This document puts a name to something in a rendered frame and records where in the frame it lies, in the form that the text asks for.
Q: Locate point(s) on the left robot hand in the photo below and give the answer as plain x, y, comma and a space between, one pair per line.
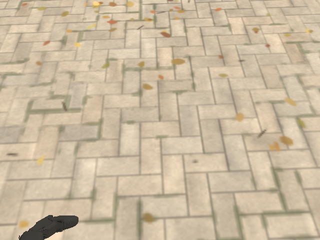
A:
48, 226

